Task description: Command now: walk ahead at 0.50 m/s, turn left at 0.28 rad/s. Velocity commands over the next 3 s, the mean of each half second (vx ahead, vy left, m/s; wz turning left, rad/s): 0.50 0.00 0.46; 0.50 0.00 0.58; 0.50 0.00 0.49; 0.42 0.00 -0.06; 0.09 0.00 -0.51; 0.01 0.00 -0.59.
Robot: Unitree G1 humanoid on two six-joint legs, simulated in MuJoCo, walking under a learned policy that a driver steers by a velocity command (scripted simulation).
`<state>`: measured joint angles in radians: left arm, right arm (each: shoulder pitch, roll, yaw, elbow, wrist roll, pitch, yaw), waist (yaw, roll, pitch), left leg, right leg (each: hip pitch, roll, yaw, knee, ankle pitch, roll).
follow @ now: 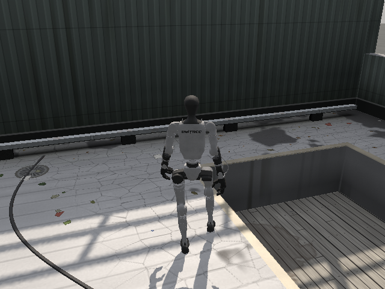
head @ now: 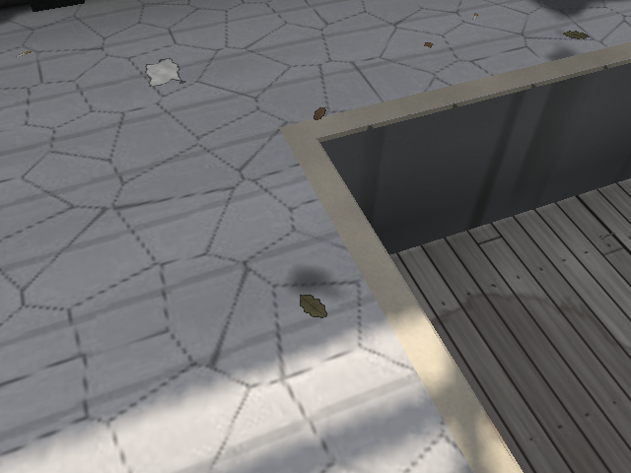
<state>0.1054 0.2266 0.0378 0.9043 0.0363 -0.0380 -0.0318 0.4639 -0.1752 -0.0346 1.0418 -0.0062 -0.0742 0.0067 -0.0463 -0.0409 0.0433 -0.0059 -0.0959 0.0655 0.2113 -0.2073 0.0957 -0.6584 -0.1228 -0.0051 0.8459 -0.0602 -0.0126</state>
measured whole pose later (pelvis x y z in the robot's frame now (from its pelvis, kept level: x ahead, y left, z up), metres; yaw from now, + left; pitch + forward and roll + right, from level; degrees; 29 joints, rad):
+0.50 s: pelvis +0.25 -0.04 +0.00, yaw +16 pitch +0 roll -1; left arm 0.36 0.21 0.05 0.92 0.03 -0.10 0.00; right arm 0.18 -0.27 -0.09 0.86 -0.03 0.02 0.04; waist 0.02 0.05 0.02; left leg -0.66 0.07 -0.02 1.13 -0.11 0.03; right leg -0.09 0.01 -0.21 0.32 -0.23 -0.05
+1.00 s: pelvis +0.46 +0.12 -0.01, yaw +34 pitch +1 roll +0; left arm 0.17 0.25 0.06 0.77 0.05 -0.03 -0.02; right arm 0.30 -0.26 -0.07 0.85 0.00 -0.03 0.00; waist -0.01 -0.02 0.06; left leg -0.20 -0.15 0.00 0.39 -0.20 0.15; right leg -0.61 -0.13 0.01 1.09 -0.28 0.06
